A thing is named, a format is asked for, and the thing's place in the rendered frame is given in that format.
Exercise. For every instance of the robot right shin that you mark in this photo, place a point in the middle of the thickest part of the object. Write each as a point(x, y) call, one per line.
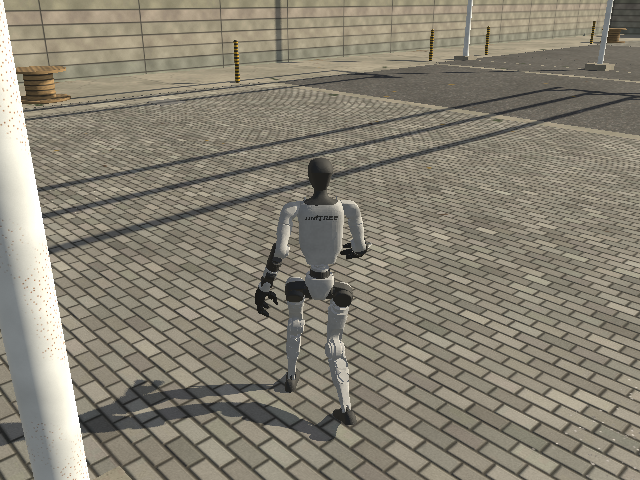
point(340, 377)

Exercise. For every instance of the robot left hand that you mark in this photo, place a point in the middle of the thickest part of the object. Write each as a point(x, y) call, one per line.
point(259, 301)

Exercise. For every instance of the robot left upper arm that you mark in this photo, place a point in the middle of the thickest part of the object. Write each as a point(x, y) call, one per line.
point(285, 224)

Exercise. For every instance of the left robot forearm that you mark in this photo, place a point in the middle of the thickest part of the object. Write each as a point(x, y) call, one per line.
point(270, 272)

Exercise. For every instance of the right robot forearm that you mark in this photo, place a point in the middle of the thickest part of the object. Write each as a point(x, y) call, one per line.
point(362, 252)

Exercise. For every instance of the robot shin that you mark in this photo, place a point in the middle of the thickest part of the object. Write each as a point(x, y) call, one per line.
point(292, 349)
point(340, 377)

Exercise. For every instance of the robot right upper arm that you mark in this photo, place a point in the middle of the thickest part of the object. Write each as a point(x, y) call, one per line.
point(352, 211)

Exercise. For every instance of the robot left shin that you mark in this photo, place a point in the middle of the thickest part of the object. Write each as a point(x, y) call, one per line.
point(292, 349)

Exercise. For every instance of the robot right hand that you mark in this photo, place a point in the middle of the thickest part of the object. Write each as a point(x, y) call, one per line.
point(348, 252)

